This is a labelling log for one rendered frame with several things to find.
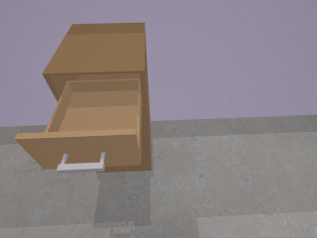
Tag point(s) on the cabinet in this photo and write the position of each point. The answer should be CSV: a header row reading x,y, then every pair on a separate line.
x,y
105,51

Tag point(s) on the drawer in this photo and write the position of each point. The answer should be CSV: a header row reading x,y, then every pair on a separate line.
x,y
91,117

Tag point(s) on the handle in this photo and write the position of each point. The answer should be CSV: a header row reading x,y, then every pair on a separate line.
x,y
64,168

